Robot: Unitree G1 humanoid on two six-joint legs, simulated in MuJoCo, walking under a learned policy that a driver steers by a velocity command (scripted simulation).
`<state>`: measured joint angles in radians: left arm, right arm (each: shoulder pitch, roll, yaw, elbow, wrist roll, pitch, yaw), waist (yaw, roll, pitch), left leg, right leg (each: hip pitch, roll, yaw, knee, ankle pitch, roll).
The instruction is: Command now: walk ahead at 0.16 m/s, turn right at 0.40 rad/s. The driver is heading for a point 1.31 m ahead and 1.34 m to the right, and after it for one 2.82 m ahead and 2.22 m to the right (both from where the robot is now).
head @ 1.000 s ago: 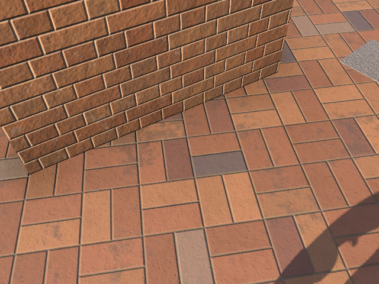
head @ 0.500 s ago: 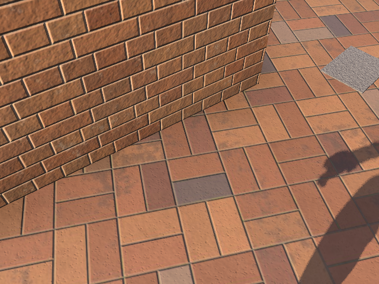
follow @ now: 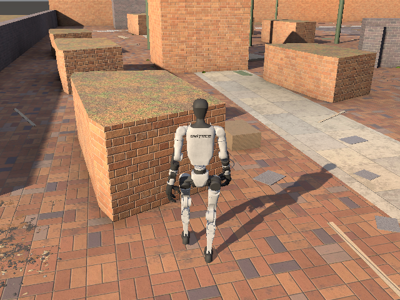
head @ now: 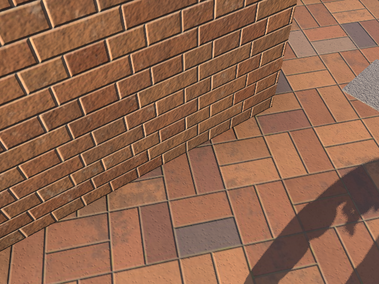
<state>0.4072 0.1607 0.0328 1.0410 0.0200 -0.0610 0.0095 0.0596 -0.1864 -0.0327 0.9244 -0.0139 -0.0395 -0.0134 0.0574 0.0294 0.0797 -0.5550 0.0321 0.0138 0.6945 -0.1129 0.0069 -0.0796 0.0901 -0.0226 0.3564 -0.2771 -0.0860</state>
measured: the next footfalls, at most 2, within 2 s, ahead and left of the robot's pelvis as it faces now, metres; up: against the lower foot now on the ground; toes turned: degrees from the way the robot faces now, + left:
left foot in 0.08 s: +0.19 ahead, +0.10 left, +0.00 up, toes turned -2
right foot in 0.50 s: +0.06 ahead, -0.10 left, +0.00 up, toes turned -21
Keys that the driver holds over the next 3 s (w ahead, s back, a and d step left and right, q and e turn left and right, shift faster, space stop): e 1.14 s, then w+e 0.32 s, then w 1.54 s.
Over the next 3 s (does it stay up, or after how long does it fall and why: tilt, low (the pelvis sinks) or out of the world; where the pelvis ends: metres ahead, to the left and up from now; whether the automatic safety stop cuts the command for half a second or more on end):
stays up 0.46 -0.76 0.00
